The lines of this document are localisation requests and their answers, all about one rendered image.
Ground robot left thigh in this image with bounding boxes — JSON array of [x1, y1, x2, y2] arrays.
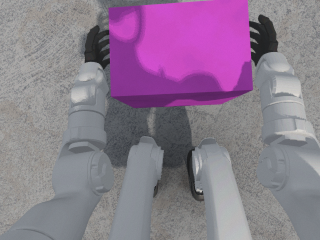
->
[[108, 142, 164, 240]]

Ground robot left hand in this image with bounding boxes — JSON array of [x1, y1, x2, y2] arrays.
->
[[84, 25, 110, 70]]

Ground robot left upper arm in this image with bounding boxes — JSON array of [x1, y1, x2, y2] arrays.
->
[[0, 150, 115, 240]]

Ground carton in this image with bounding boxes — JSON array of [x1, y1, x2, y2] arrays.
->
[[108, 0, 253, 108]]

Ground robot right upper arm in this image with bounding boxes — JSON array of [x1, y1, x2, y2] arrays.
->
[[256, 144, 320, 240]]

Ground robot right thigh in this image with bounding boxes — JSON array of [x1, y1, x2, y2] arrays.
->
[[192, 143, 253, 240]]

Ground robot thigh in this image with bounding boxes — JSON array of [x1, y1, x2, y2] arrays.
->
[[192, 143, 253, 240], [108, 142, 164, 240]]

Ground left robot forearm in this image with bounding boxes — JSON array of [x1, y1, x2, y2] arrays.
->
[[51, 62, 109, 190]]

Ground robot right hand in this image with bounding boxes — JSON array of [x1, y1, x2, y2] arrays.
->
[[249, 14, 278, 66]]

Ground right robot forearm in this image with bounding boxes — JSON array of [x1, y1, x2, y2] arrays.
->
[[254, 52, 320, 151]]

